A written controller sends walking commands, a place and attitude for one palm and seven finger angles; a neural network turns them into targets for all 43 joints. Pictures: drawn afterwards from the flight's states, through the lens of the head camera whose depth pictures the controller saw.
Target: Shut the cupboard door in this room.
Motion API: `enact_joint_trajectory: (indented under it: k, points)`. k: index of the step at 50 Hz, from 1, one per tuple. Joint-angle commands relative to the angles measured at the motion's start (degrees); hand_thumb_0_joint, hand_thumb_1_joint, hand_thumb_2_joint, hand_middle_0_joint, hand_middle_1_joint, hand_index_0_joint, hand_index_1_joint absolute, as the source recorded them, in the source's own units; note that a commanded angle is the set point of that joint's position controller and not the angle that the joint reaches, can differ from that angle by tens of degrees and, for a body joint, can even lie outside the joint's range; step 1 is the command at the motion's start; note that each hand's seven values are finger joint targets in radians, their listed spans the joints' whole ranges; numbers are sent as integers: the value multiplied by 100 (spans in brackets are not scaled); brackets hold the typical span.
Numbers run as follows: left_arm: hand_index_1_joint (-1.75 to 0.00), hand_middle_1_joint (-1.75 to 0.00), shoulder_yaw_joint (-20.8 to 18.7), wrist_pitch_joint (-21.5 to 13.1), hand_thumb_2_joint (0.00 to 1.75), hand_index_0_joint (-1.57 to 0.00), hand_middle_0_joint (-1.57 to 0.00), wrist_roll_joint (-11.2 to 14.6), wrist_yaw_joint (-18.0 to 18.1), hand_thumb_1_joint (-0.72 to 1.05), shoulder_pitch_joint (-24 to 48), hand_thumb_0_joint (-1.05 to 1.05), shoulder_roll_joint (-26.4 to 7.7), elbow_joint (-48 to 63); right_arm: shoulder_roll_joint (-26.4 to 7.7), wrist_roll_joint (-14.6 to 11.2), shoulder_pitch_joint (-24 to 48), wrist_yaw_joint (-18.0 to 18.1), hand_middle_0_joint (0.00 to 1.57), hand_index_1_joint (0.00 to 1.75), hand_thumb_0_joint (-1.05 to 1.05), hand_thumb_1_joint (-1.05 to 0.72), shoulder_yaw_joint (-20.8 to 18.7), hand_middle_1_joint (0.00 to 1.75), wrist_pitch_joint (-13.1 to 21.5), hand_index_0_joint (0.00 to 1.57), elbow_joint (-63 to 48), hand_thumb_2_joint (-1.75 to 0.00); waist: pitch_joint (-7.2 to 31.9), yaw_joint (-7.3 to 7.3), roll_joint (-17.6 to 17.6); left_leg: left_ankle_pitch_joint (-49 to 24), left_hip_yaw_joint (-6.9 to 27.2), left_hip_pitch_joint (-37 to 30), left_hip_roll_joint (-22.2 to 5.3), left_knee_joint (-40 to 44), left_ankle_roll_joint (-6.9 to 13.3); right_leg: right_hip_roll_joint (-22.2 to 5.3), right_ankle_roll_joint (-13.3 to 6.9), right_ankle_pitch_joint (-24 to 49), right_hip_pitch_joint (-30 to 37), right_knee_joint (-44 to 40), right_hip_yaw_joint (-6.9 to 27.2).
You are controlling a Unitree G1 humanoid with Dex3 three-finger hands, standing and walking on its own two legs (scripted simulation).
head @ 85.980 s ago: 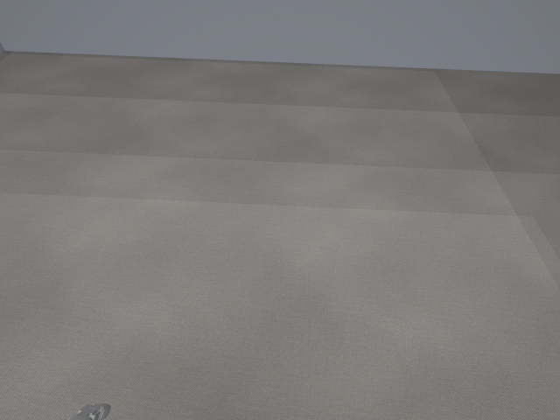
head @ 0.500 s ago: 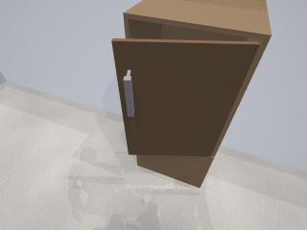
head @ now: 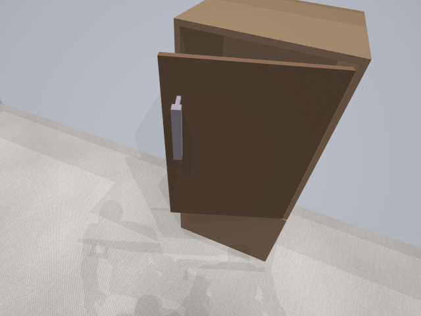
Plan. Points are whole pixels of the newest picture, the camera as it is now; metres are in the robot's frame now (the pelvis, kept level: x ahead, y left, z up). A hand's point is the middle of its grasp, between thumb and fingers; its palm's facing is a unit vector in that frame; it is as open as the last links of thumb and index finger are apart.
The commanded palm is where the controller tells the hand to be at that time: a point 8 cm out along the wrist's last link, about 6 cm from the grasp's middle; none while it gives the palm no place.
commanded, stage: shuffle to correct the standing spot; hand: left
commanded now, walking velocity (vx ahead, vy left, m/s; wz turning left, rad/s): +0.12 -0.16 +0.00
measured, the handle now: (178, 128) +0.52 +0.12 +0.08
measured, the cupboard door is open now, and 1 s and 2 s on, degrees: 20 20 20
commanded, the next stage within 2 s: come to a stop and stand still in 0.38 s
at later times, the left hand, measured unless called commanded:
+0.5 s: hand out of the picture +0.06 +0.12 -0.18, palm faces -0.01 -0.99 -0.16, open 7.3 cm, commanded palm none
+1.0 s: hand out of the picture +0.05 +0.09 -0.18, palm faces +0.05 -0.99 -0.15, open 7.3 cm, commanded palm none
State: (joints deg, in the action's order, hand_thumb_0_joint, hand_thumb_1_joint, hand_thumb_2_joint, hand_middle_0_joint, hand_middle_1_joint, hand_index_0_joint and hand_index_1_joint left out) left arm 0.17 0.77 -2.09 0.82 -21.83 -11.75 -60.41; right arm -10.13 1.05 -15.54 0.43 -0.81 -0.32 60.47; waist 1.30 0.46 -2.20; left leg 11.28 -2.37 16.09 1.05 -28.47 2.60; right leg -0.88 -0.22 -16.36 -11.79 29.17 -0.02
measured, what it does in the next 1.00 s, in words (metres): steps on the spot: right foot, then left foot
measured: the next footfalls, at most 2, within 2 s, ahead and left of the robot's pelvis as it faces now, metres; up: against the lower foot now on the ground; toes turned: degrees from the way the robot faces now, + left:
right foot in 0.50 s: +0.16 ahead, -0.14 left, +0.00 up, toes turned +2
left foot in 0.74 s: +0.14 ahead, +0.02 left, +0.00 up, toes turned +5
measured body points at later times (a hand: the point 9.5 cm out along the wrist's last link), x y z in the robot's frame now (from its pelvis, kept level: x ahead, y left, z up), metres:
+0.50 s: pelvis +0.04 -0.06 -0.01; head +0.05 -0.05 +0.44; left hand +0.06 +0.17 -0.17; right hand +0.02 -0.28 -0.16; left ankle +0.05 +0.09 -0.74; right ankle +0.06 -0.16 -0.74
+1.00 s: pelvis +0.06 -0.06 +0.00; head +0.08 -0.04 +0.45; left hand +0.05 +0.14 -0.17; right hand +0.11 -0.30 -0.14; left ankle +0.10 +0.01 -0.74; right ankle +0.06 -0.16 -0.74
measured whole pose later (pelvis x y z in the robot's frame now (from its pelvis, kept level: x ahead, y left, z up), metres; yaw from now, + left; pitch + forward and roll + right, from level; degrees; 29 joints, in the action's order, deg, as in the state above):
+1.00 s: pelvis +0.06 -0.06 +0.00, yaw +0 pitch -1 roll -1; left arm -0.1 0.2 -1.4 2.9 -18.0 -7.4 -60.6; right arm -8.8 0.3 -11.5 1.6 -1.4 -0.7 60.3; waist -3.2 1.7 -1.5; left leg 11.7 -6.0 15.1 0.3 -28.0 3.7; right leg -0.3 -1.6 -14.1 -10.8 26.4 -7.8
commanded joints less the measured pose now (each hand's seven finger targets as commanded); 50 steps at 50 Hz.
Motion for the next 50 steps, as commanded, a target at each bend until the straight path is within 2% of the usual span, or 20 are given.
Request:
enact_joint_trajectory:
  k: [1, 8, 11, 13, 15, 17, 19, 22, 23, 24, 25, 27, 29, 32, 35, 38, 39, 48, 49, 50]
  points:
    - [-30, -30, -152, -58, 90, -20, -20, 4, -64, 90, -542, 0, -327, 283, -973, 23, -57, 127, 20, 30, 0, -90, -257, 30, 85, 20, -385, -90, -667, 27, 378, 2155, 1241, 521, -1136, 1183, 243, -72, -191, -473, -336, -355, 39]
    - [-30, -30, -271, -105, 90, -20, -20, 55, 6, 90, -704, 0, -453, 290, -288, 13, -183, 157, 20, 30, 0, -90, -124, 30, 191, 20, -353, -90, -593, -13, -754, 921, -199, 850, -255, -901, -92, -905, -776, -360, -192, -1247, 1330]
    - [-30, -30, -269, -95, 90, -20, -20, 54, 13, 90, -630, 0, -347, 269, -183, 5, -320, 166, 20, 30, 0, -90, -99, 30, 236, 20, -207, -90, -585, -104, -311, 501, -203, 275, -383, -484, -81, -703, -776, 480, -393, -796, 902]
    - [-30, -30, -248, -57, 90, -20, -20, 47, -26, 90, -582, 0, -186, 288, -439, 11, -620, 197, 20, 30, 0, -90, -162, 30, 258, 20, -11, -90, -583, -175, 628, -20, 538, -365, -987, 174, 111, -166, -448, 208, -925, -79, 310]
    - [-30, -30, -243, -46, 90, -20, -20, 8, -55, 90, -352, 0, -1, 397, -913, 56, -1086, 278, 20, 30, 0, -90, -319, 30, 224, 20, 116, -90, -724, -344, 1753, 8, 2144, -789, -2182, 1147, 760, 240, -155, -965, -1833, 1374, -433]
    - [-30, -30, -298, -27, 90, -20, -20, -11, -96, 90, 134, 0, -18, 603, -926, 96, -1118, 303, 20, 30, 0, -90, -341, 30, 242, 20, 118, -90, -884, -373, 1191, -764, 2311, -665, -2524, 1256, 1117, -101, -178, -1458, -2162, 2156, -64]
    - [-30, -30, -323, -29, 90, -20, -20, 31, -166, 90, 120, 0, 160, 617, -911, 112, -696, 301, 20, 30, 0, -90, -343, 30, 268, 20, -2, -90, -597, -184, 1128, -1058, 1642, -418, -2254, 1133, 950, -219, -103, -1183, -1618, 1725, -133]
    - [-30, -30, -324, -58, 90, -20, -20, 41, -182, 90, -560, 0, 260, 322, -839, 77, -295, 266, 20, 30, 0, -90, -356, 30, 205, 20, -123, -90, -209, 149, 804, -265, 721, 460, -1499, 415, 388, 107, -33, 318, 252, -26, -735]
    - [-30, -30, -371, -76, 90, -20, -20, 33, -143, 90, -726, 0, 62, 251, -641, 50, -314, 235, 20, 30, 0, -90, -345, 30, 180, 20, -142, -90, -216, 228, 358, 641, 498, 1048, -1153, 20, 176, -69, -55, 376, 881, -490, -490]
    - [-30, -30, -434, -100, 90, -20, -20, 8, -71, 90, -901, 0, -320, 204, -307, 23, -314, 198, 20, 30, 0, -90, -270, 30, 154, 20, -245, -90, -295, 321, -759, 1695, -147, 1870, -516, -862, -71, -898, -325, -348, 1257, -1029, 517]
    - [-30, -30, -486, -84, 90, -20, -20, 0, -20, 90, -941, 0, -587, 239, -61, 14, -97, 159, 20, 30, 0, -90, -221, 30, 127, 20, -432, -90, -300, 412, -1354, 2240, -482, 1988, -186, -2002, -144, -1761, -774, -807, 923, -1681, 1496]
    - [-30, -30, -417, -149, 90, -20, -20, 32, 80, 90, -477, 0, -393, 320, -47, 22, 96, 142, 20, 30, 0, -90, -212, 30, 64, 20, -413, -90, -687, 228, -768, 1914, 33, 1946, -418, -3084, -112, -1941, -1165, -201, 198, -1857, 1796]
    - [-30, -30, -290, -232, 90, -20, -20, 43, 127, 90, 77, 0, -154, 389, 115, 21, -229, 65, 20, 30, 0, -90, -154, 30, 47, 20, -158, -90, -641, -59, -261, 1411, 23, 1290, -510, -2679, -216, -1588, -1056, 952, -140, -1557, 791]
    - [-30, -30, -230, -275, 90, -20, -20, 47, 149, 90, 121, 0, -210, 333, 339, -39, -322, 47, 20, 30, 0, -90, -21, 30, 69, 20, -46, -90, -514, -16, -412, 1028, -220, 425, -294, -1040, -312, -1329, -960, 2232, -59, -1242, 279]
    - [-30, -30, -223, -236, 90, -20, -20, 138, 155, 90, 180, 0, -243, 238, 172, -63, -501, 92, 20, 30, 0, -90, -13, 30, 73, 20, 77, -90, -347, -92, -244, -191, -139, -518, -335, 386, -317, -1109, -639, 2056, -118, -820, 134]
    - [-30, -30, -193, -137, 90, -20, -20, 128, 190, 90, 6, 0, -21, 264, -257, -48, -215, 151, 20, 30, 0, -90, -65, 30, 101, 20, -15, -90, -366, 97, 600, -1974, 572, -367, -1095, 532, 88, -665, -209, 1286, 30, -541, -56]
    - [-30, -30, -182, -111, 90, -20, -20, 127, 198, 90, 30, 0, -31, 217, -246, -63, -101, 165, 20, 30, 0, -90, -49, 30, 111, 20, -14, -90, -389, 128, 848, -2046, 665, -195, -1101, 660, 183, -611, -137, 1103, 224, -501, -129]
    - [-30, -30, -171, -102, 90, -20, -20, 88, 179, 90, -11, 0, -86, 212, -291, -46, 85, 125, 20, 30, 0, -90, -103, 30, 10, 20, -210, -90, -280, 29, 239, -295, 485, -179, -835, 703, 34, -767, -268, 715, 48, -791, 159]
    - [-30, -30, -93, -185, 90, -20, -20, 47, 383, 90, -374, 0, -231, 107, -607, -84, 473, 113, 20, 30, 0, -90, -101, 30, 103, 20, -616, -90, -270, 114, 884, -997, 292, -485, -848, -309, -115, -975, -251, 2218, -267, -791, 461]
    - [-30, -30, -140, -248, 90, -20, -20, 82, 332, 90, 47, 0, -572, 425, -307, -57, 70, 50, 20, 30, 0, -90, -86, 30, 39, 20, -674, -90, 204, -218, 672, 296, 209, -357, -555, -250, -165, -1182, -475, 645, -171, -813, 635]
